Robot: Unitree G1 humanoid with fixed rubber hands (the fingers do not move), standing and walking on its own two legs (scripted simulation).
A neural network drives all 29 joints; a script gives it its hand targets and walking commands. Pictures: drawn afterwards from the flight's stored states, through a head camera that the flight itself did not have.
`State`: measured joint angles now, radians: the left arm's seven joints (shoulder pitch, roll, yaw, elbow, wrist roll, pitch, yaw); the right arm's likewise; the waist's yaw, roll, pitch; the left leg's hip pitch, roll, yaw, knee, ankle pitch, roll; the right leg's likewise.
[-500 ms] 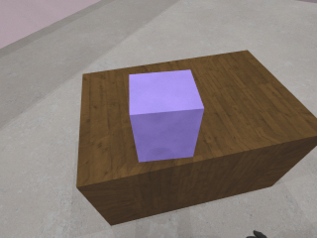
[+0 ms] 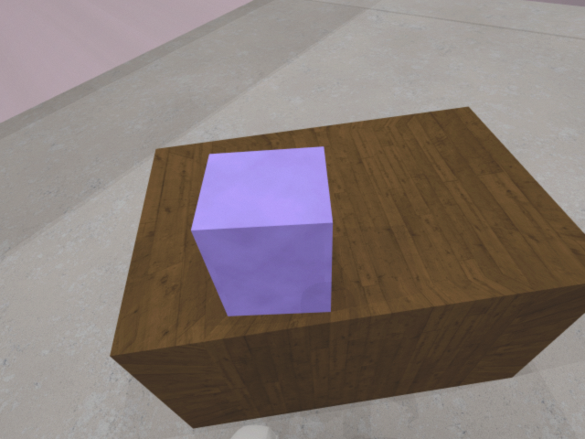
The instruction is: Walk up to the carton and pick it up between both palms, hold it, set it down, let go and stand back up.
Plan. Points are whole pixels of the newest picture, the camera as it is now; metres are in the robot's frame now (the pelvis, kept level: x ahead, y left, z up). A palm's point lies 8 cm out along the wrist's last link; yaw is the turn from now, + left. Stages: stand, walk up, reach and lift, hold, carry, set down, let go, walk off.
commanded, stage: walk up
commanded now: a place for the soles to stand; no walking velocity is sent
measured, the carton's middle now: (272, 236) +0.47 +0.07 -0.04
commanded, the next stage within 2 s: none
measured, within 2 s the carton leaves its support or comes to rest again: neither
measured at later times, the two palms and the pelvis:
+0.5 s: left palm out of the picture +0.06 +0.26 -0.11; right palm (475, 419) +0.17 -0.22 -0.10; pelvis +0.05 +0.01 +0.01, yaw +4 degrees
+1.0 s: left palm out of the picture +0.08 +0.29 -0.10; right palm out of the picture +0.13 -0.22 -0.10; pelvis +0.05 +0.03 +0.01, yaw +4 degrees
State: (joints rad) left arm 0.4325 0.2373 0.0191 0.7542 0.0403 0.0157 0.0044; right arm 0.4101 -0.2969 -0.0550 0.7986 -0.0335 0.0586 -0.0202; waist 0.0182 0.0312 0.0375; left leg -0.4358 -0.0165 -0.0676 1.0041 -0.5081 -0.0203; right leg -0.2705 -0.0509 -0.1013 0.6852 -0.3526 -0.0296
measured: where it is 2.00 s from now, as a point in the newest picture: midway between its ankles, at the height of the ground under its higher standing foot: outside the picture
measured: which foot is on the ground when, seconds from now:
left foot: up 0.00-0.28, down 0.30-1.00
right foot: down 0.00-1.00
